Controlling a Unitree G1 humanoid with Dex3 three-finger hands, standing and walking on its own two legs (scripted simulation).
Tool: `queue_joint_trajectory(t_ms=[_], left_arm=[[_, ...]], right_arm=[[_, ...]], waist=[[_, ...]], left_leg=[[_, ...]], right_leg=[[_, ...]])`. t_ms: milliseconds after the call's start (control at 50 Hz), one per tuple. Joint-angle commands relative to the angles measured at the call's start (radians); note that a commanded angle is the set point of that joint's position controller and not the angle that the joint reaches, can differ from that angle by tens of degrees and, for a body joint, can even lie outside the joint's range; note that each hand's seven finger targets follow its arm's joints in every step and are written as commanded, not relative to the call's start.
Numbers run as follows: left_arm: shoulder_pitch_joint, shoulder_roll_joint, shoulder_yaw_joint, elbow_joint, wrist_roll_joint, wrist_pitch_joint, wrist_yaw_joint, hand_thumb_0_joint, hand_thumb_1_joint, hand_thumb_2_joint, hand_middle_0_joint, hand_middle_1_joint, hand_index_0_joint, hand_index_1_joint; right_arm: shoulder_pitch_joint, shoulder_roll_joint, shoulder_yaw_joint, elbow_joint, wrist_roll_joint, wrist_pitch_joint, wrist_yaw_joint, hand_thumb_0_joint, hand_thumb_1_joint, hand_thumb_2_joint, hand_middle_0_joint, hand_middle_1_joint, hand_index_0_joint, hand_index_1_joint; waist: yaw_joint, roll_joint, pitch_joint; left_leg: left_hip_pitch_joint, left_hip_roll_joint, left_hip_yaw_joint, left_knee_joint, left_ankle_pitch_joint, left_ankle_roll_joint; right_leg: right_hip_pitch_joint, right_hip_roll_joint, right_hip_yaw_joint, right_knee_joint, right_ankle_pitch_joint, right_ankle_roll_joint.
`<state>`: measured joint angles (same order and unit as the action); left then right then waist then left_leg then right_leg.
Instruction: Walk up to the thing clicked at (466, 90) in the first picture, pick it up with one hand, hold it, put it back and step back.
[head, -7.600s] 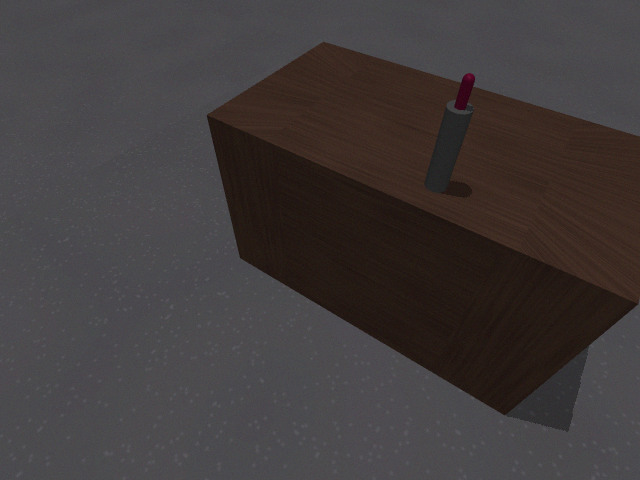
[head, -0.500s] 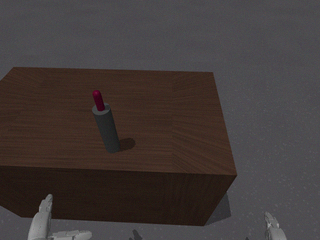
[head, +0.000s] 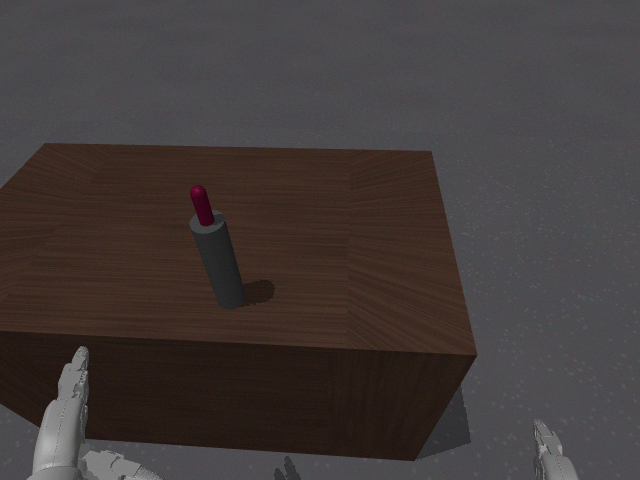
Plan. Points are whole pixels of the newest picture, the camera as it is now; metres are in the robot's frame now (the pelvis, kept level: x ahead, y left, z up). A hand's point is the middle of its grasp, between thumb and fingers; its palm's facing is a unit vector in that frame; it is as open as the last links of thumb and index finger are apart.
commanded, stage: rise first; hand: left
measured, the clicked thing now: (216, 250) +0.45 +0.21 +0.01
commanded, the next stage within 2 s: go down in 0.62 s
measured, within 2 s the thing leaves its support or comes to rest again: neither
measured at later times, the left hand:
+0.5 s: hand (104, 428) +0.17 +0.26 +0.03, palm faces +0.30 -0.88 -0.37, open 17.6 cm
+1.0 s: hand (91, 399) +0.19 +0.28 +0.04, palm faces +0.32 -0.90 -0.30, open 17.6 cm
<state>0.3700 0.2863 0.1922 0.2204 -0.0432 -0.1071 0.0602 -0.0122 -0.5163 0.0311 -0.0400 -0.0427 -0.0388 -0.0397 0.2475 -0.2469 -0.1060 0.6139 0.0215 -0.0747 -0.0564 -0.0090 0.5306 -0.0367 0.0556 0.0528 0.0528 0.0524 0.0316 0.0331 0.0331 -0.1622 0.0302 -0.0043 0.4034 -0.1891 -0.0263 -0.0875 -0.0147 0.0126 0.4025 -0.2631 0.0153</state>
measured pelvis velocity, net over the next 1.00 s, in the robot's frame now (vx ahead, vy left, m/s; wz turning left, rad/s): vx -0.01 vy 0.00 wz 0.02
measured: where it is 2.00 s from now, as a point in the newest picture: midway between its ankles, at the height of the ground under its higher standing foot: outside the picture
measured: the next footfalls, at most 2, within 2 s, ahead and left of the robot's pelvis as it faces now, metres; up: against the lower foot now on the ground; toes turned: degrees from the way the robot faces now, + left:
none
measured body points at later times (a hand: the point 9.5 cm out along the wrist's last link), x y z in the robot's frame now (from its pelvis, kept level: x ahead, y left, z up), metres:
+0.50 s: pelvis -0.01 +0.00 +0.00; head -0.02 -0.01 +0.45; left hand +0.15 +0.30 +0.05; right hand +0.15 -0.26 -0.09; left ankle +0.02 +0.14 -0.74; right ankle -0.03 -0.13 -0.74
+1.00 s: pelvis -0.01 +0.00 -0.01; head -0.01 +0.00 +0.44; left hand +0.17 +0.32 +0.06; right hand +0.17 -0.25 -0.09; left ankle +0.02 +0.14 -0.74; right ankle -0.03 -0.13 -0.74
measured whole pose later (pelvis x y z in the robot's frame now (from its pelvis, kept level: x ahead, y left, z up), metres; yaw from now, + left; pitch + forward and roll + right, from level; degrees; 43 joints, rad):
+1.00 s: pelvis -0.01 +0.00 -0.01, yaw +1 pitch -2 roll +0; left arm 0.33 0.30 0.31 0.13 -0.08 -0.27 -0.06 -0.02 -0.60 0.06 -0.07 -0.08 -0.07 -0.08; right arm 0.21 -0.22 -0.11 0.66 0.01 -0.11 -0.03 -0.01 0.50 -0.06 0.06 0.05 0.05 0.05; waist 0.04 0.02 0.02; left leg -0.24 0.02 -0.03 0.49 -0.22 -0.02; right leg -0.15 -0.02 -0.01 0.48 -0.30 0.02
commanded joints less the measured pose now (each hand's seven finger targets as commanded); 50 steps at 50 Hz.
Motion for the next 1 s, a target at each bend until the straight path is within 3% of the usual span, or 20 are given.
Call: queue_joint_trajectory(t_ms=[0, 20, 80, 140, 280, 300, 380, 440, 500, 560, 600, 640, 680, 720, 740, 780, 820, 880, 920, 980], left_arm=[[-0.061, 0.181, 0.097, -0.239, -0.001, -0.077, 0.008, 0.000, -0.547, 0.036, -0.034, -0.041, -0.030, -0.045], [-0.049, 0.186, 0.097, -0.241, 0.001, -0.078, 0.009, 0.000, -0.549, 0.034, -0.036, -0.042, -0.032, -0.045], [-0.046, 0.182, 0.103, -0.260, 0.000, -0.087, 0.003, 0.000, -0.560, 0.040, -0.036, -0.039, -0.030, -0.046], [-0.040, 0.194, 0.115, -0.272, 0.000, -0.095, 0.004, 0.000, -0.559, 0.045, -0.037, -0.042, -0.030, -0.049], [-0.029, 0.190, 0.124, -0.334, -0.002, -0.123, -0.001, 0.000, -0.577, 0.055, -0.040, -0.043, -0.030, -0.054], [-0.034, 0.200, 0.128, -0.351, -0.002, -0.128, 0.000, 0.000, -0.577, 0.058, -0.041, -0.047, -0.031, -0.057], [-0.030, 0.181, 0.117, -0.348, -0.002, -0.140, -0.005, 0.000, -0.588, 0.067, -0.043, -0.048, -0.032, -0.061], [-0.023, 0.186, 0.124, -0.376, -0.002, -0.151, -0.007, 0.000, -0.587, 0.070, -0.043, -0.049, -0.031, -0.062], [-0.006, 0.200, 0.134, -0.380, 0.000, -0.158, -0.005, 0.000, -0.594, 0.074, -0.045, -0.051, -0.033, -0.065], [0.008, 0.183, 0.122, -0.382, 0.000, -0.164, -0.009, 0.000, -0.594, 0.082, -0.042, -0.051, -0.029, -0.066], [0.011, 0.190, 0.136, -0.383, 0.000, -0.165, -0.006, 0.000, -0.597, 0.088, -0.040, -0.050, -0.024, -0.067], [-0.006, 0.221, 0.162, -0.428, -0.001, -0.174, -0.005, 0.000, -0.594, 0.081, -0.042, -0.048, -0.029, -0.064], [0.016, 0.193, 0.139, -0.397, -0.002, -0.174, -0.008, 0.000, -0.588, 0.085, -0.039, -0.048, -0.024, -0.064], [0.020, 0.198, 0.159, -0.371, 0.000, -0.175, -0.006, 0.000, -0.611, 0.018, -0.066, -0.071, -0.072, -0.069], [-0.023, 0.072, 0.104, -0.404, -0.031, -0.199, -0.036, 0.000, -0.611, 0.044, -0.071, -0.079, -0.067, -0.087], [-0.037, 0.155, 0.180, -0.377, -0.040, -0.208, -0.050, 0.000, -0.611, 0.046, -0.076, -0.093, -0.072, -0.102], [-0.058, 0.183, 0.184, -0.379, -0.028, -0.215, -0.062, 0.000, -0.611, 0.036, -0.074, -0.086, -0.075, -0.090], [-0.126, 0.217, 0.211, -0.333, -0.027, -0.225, -0.085, 0.000, -0.611, 0.052, -0.063, -0.081, -0.064, -0.084], [-0.229, 0.267, 0.265, -0.319, -0.051, -0.242, -0.100, 0.000, -0.611, 0.063, -0.056, -0.076, -0.056, -0.081], [-0.344, 0.263, 0.270, -0.276, -0.095, -0.258, -0.146, 0.000, -0.601, 0.079, -0.047, -0.071, -0.045, -0.078]], right_arm=[[-0.095, -0.131, -0.045, -0.161, -0.003, -0.058, -0.011, 0.000, 0.548, -0.031, 0.052, 0.050, 0.051, 0.050], [-0.087, -0.153, -0.070, -0.149, -0.005, -0.057, -0.016, 0.000, 0.544, -0.032, 0.052, 0.050, 0.051, 0.050], [-0.081, -0.103, -0.029, -0.110, -0.005, -0.054, -0.009, 0.000, 0.542, -0.034, 0.052, 0.050, 0.051, 0.050], [-0.086, -0.148, -0.069, -0.126, -0.006, -0.059, -0.015, 0.000, 0.543, -0.036, 0.052, 0.050, 0.051, 0.050], [-0.108, -0.131, -0.051, -0.132, -0.004, -0.075, -0.006, 0.000, 0.536, -0.041, 0.052, 0.050, 0.051, 0.050], [-0.115, -0.162, -0.080, -0.143, -0.004, -0.078, -0.010, 0.000, 0.535, -0.041, 0.052, 0.050, 0.051, 0.050], [-0.108, -0.130, -0.057, -0.133, -0.003, -0.084, -0.006, 0.000, 0.532, -0.046, 0.052, 0.051, 0.051, 0.051], [-0.093, -0.109, -0.047, -0.100, -0.004, -0.088, -0.004, 0.000, 0.533, -0.047, 0.052, 0.051, 0.051, 0.051], [-0.109, -0.156, -0.082, -0.136, -0.005, -0.096, -0.010, 0.000, 0.530, -0.050, 0.052, 0.051, 0.051, 0.051], [-0.092, -0.098, -0.041, -0.092, -0.005, -0.094, -0.003, 0.000, 0.534, -0.051, 0.052, 0.051, 0.051, 0.051], [-0.116, -0.156, -0.085, -0.128, -0.008, -0.097, -0.008, 0.000, 0.539, -0.052, 0.052, 0.051, 0.051, 0.051], [-0.104, -0.129, -0.060, -0.126, -0.005, -0.095, -0.004, 0.000, 0.534, -0.053, 0.053, 0.051, 0.051, 0.051], [-0.116, -0.133, -0.071, -0.111, -0.002, -0.096, -0.003, 0.000, 0.544, -0.051, 0.052, 0.051, 0.051, 0.051], [-0.115, -0.146, -0.077, -0.121, -0.006, -0.097, -0.005, 0.000, 0.507, -0.051, 0.053, 0.051, 0.051, 0.051], [-0.156, -0.065, -0.009, -0.130, -0.011, -0.098, 0.015, 0.000, 0.492, -0.055, 0.051, 0.050, 0.050, 0.050], [-0.137, -0.123, -0.056, -0.113, -0.014, -0.098, 0.012, 0.000, 0.486, -0.057, 0.051, 0.050, 0.050, 0.050], [-0.125, -0.100, -0.031, -0.146, -0.013, -0.094, 0.016, 0.000, 0.497, -0.053, 0.051, 0.050, 0.050, 0.050], [-0.093, -0.124, -0.062, -0.113, -0.017, -0.083, 0.011, 0.000, 0.513, -0.050, 0.051, 0.050, 0.050, 0.049], [-0.112, -0.133, -0.074, -0.083, -0.016, -0.082, 0.009, 0.000, 0.512, -0.051, 0.051, 0.049, 0.050, 0.049], [-0.113, -0.108, -0.048, -0.095, -0.008, -0.087, 0.004, 0.000, 0.511, -0.053, 0.051, 0.050, 0.050, 0.049]], waist=[[0.001, -0.028, -0.086], [-0.004, -0.027, -0.101], [0.012, -0.011, -0.053], [-0.003, -0.030, -0.056], [0.008, 0.000, -0.038], [0.001, 0.004, -0.044], [-0.001, -0.018, -0.024], [0.010, -0.019, -0.025], [0.003, -0.014, -0.061], [0.014, 0.000, -0.042], [0.010, -0.022, -0.045], [0.012, -0.003, -0.065], [0.014, 0.004, -0.021], [0.018, -0.026, -0.038], [0.008, -0.031, -0.060], [0.010, -0.031, -0.061], [0.004, -0.022, -0.082], [-0.019, -0.016, -0.086], [-0.021, 0.004, -0.088], [-0.042, -0.007, -0.126]], left_leg=[[0.083, -0.029, 0.061, -0.042, 0.164, 0.035], [0.091, -0.030, 0.061, -0.037, 0.183, 0.036], [0.070, -0.032, 0.061, -0.050, 0.123, 0.036], [0.072, -0.030, 0.058, -0.055, 0.103, 0.038], [0.062, -0.030, 0.054, -0.068, 0.071, 0.034], [0.067, -0.030, 0.054, -0.067, 0.065, 0.033], [0.059, -0.030, 0.051, -0.073, 0.034, 0.037], [0.062, -0.034, 0.053, -0.068, 0.044, 0.040], [0.079, -0.034, 0.055, -0.062, 0.076, 0.039], [0.067, -0.037, 0.056, -0.061, 0.078, 0.039], [0.066, -0.032, 0.050, -0.065, 0.071, 0.036], [0.076, -0.036, 0.052, -0.063, 0.091, 0.039], [0.058, -0.034, 0.052, -0.072, 0.070, 0.035], [0.062, -0.028, 0.044, -0.071, 0.077, 0.034], [0.016, -0.033, 0.041, -0.022, 0.046, 0.032], [0.010, -0.033, 0.040, -0.015, 0.032, 0.031], [0.010, -0.038, 0.042, -0.004, 0.031, 0.036], [0.011, -0.045, 0.044, 0.018, 0.047, 0.035], [-0.006, -0.042, 0.038, 0.029, 0.043, 0.030], [0.000, -0.039, 0.030, 0.046, 0.047, 0.035]], right_leg=[[-0.054, 0.011, -0.049, -0.072, 0.202, -0.011], [-0.051, 0.008, -0.049, -0.069, 0.228, -0.008], [-0.071, 0.007, -0.049, -0.079, 0.161, -0.013], [-0.076, 0.011, -0.052, -0.086, 0.140, -0.012], [-0.074, 0.014, -0.056, -0.086, 0.101, -0.020], [-0.080, 0.014, -0.056, -0.087, 0.096, -0.020], [-0.091, 0.016, -0.056, -0.094, 0.067, -0.018], [-0.089, 0.011, -0.057, -0.097, 0.074, -0.015], [-0.076, 0.010, -0.054, -0.088, 0.110, -0.014], [-0.076, 0.009, -0.056, -0.088, 0.108, -0.014], [-0.075, 0.016, -0.059, -0.084, 0.101, -0.016], [-0.062, 0.012, -0.059, -0.087, 0.121, -0.016], [-0.081, 0.015, -0.058, -0.087, 0.098, -0.019], [-0.067, 0.019, -0.065, -0.081, 0.101, -0.020], [-0.091, 0.017, -0.055, -0.055, 0.071, -0.012], [-0.103, 0.016, -0.055, -0.051, 0.053, -0.012], [-0.111, 0.007, -0.047, -0.048, 0.057, -0.011], [-0.128, 0.002, -0.039, -0.031, 0.084, -0.006], [-0.148, 0.004, -0.041, -0.014, 0.084, -0.007], [-0.153, 0.001, -0.040, 0.002, 0.105, -0.004]])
